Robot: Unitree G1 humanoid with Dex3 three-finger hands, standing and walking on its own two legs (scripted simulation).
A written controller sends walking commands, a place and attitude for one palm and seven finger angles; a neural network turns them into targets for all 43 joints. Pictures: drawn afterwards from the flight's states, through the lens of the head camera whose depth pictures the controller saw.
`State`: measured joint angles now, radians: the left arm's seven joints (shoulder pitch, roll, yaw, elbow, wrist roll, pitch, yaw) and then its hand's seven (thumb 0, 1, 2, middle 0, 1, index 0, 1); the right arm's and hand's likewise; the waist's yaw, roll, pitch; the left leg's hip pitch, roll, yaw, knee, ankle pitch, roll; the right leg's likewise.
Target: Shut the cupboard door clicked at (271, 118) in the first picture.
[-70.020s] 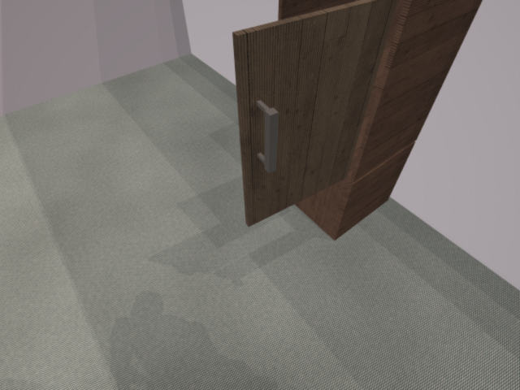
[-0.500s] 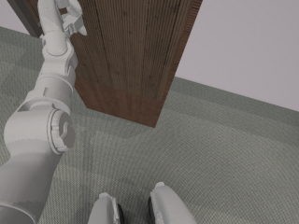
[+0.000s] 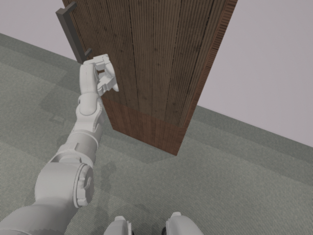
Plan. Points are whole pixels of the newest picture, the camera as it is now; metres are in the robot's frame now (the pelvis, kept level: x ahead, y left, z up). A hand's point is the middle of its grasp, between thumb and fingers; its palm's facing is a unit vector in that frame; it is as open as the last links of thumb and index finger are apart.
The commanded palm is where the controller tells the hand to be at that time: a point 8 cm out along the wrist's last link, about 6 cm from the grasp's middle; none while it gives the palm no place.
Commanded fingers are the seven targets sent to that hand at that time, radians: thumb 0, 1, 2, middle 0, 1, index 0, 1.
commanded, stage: pull the fist back off the door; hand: left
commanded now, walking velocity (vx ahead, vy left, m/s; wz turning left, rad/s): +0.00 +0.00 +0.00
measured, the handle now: (77, 35) +0.66 +0.18 +0.08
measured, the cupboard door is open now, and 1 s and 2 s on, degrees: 0 0 0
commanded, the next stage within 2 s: draw the hand back to the body in 0.10 s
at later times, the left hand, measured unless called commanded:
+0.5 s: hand (91, 87) +0.44 +0.12 +0.11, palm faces +0.05 -1.00 -0.05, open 3.1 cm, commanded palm +0.40 +0.16 +0.12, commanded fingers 0.00 0.90 0.90 -1.30 -1.50 -1.30 -1.50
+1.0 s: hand (14, 141) +0.30 +0.21 +0.17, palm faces +0.19 -0.95 -0.24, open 3.3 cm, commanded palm +0.26 +0.25 +0.19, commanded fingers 0.00 0.90 0.90 -0.75 -0.90 -0.75 -0.90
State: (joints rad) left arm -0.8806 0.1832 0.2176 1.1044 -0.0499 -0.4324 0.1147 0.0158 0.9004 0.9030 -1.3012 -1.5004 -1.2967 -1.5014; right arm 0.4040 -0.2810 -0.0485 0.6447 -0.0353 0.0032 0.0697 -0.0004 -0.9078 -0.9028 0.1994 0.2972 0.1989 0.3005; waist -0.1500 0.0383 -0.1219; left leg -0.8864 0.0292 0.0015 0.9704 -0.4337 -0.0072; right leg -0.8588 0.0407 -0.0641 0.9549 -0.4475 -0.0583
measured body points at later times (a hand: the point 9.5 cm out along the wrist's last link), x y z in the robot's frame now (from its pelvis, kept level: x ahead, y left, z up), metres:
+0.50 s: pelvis +0.01 +0.01 +0.02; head +0.07 -0.01 +0.47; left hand +0.43 +0.17 +0.11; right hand +0.02 -0.24 -0.11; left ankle +0.01 +0.12 -0.68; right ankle +0.00 -0.08 -0.68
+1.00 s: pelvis +0.01 +0.02 +0.06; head +0.00 +0.00 +0.51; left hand +0.28 +0.26 +0.18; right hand +0.21 -0.20 -0.02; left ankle +0.01 +0.12 -0.68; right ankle +0.00 -0.08 -0.68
